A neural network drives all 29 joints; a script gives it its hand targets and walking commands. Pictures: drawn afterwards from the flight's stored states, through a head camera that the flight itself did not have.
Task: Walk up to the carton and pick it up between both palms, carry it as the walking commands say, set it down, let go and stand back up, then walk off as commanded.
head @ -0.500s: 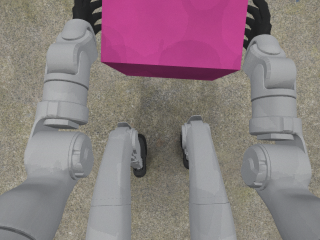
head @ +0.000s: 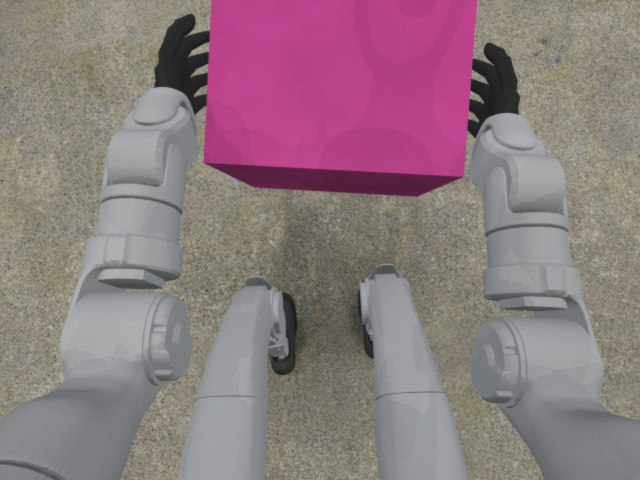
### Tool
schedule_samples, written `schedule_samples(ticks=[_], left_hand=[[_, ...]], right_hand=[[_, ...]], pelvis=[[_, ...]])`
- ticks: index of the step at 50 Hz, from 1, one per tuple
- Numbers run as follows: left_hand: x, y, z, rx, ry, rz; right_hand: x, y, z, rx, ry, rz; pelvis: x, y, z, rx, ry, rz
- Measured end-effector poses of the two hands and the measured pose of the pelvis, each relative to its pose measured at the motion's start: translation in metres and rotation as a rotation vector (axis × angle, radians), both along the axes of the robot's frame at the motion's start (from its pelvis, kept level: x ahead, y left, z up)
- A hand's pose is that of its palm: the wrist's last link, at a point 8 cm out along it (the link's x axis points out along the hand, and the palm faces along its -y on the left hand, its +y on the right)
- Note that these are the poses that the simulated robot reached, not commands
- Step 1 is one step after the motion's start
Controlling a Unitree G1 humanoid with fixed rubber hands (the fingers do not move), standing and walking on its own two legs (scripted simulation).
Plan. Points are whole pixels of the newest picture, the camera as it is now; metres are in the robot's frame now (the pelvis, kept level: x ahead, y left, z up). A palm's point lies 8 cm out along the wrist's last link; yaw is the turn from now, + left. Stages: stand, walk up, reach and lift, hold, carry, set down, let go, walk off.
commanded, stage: reach and lift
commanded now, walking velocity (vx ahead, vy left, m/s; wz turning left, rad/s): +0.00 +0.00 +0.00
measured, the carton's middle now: (339, 84) +0.54 -0.03 -0.08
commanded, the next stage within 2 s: none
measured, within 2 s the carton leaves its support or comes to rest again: neither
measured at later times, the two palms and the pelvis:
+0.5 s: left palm (107, 69) +0.46 +0.15 +0.10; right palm (550, 91) +0.43 -0.19 +0.08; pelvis +0.05 +0.00 +0.06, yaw -1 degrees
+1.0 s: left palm out of the picture +0.46 +0.16 +0.16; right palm (607, 24) +0.44 -0.18 +0.15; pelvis +0.14 +0.01 +0.11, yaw -2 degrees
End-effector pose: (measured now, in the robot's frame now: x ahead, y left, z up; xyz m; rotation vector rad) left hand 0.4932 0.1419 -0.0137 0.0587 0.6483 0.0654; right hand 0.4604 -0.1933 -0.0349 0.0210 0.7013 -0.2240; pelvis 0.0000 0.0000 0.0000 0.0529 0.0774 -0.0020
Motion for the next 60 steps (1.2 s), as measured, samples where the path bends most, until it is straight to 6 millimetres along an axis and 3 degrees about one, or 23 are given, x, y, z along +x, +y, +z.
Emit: schedule_samples(ticks=[16, 24, 29, 39, 48, 54, 60], left_hand=[[-0.023, 0.006, 0.053, 0.002, 0.001, 0.004], [-0.035, 0.008, 0.103, -0.006, 0.023, 0.026], [-0.032, 0.011, 0.134, -0.019, 0.002, 0.038], [-0.023, 0.014, 0.145, -0.047, 0.037, 0.042], [-0.028, 0.013, 0.172, -0.111, -0.016, 0.082], [-0.039, 0.014, 0.185, -0.131, -0.031, 0.108], [-0.053, 0.012, 0.190, -0.140, -0.029, 0.110]], right_hand=[[-0.020, 0.005, 0.056, 0.008, 0.000, -0.011], [-0.027, 0.007, 0.108, -0.005, 0.022, 0.014], [-0.022, 0.011, 0.139, -0.018, 0.003, 0.023], [-0.024, 0.015, 0.143, -0.008, 0.037, 0.006], [-0.022, 0.013, 0.181, -0.017, -0.020, 0.000], [-0.029, 0.014, 0.193, 0.010, -0.039, -0.012], [-0.046, 0.012, 0.197, 0.016, -0.039, -0.019]], pelvis=[[0.013, 0.002, 0.036, -0.005, -0.003, -0.009], [0.045, 0.003, 0.056, -0.007, 0.090, -0.011], [0.060, 0.004, 0.066, -0.009, 0.105, -0.013], [0.091, 0.008, 0.088, -0.018, 0.079, -0.021], [0.131, 0.006, 0.110, -0.022, 0.034, -0.031], [0.142, 0.003, 0.120, -0.022, -0.008, -0.036], [0.141, 0.002, 0.123, -0.021, -0.043, -0.039]])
